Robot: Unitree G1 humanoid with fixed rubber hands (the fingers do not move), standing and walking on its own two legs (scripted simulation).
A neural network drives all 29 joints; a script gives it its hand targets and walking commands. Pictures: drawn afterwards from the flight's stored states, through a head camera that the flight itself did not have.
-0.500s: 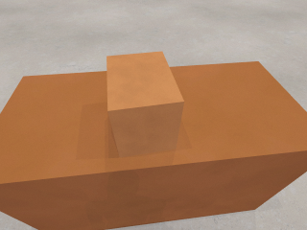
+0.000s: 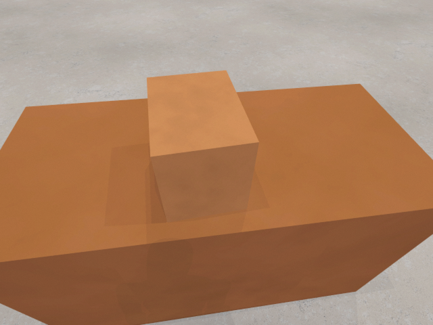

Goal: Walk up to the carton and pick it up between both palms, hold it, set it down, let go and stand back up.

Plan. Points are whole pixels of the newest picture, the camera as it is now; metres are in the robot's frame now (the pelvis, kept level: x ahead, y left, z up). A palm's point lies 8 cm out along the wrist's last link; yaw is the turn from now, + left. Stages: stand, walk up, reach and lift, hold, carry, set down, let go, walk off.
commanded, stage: stand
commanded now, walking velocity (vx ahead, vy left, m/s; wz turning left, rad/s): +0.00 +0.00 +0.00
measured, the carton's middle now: (197, 144) +0.51 +0.05 +0.05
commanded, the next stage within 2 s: none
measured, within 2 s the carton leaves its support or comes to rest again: neither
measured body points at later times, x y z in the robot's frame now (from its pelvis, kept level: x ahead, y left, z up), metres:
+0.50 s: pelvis +0.01 +0.01 +0.00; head +0.01 +0.01 +0.45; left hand -0.01 +0.21 -0.17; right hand -0.02 -0.20 -0.16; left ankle -0.01 +0.09 -0.74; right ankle +0.02 -0.13 -0.74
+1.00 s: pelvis +0.02 +0.01 +0.00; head +0.02 +0.01 +0.45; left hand +0.01 +0.23 -0.16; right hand -0.01 -0.22 -0.15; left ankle -0.01 +0.09 -0.74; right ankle +0.02 -0.14 -0.74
